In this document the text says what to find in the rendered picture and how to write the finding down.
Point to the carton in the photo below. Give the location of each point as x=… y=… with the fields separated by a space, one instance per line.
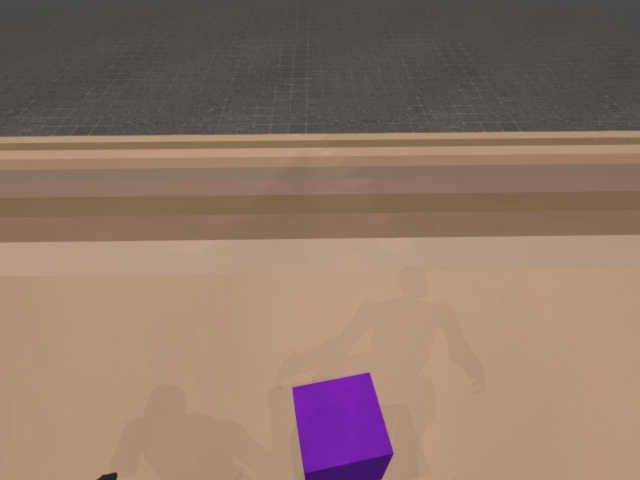
x=341 y=430

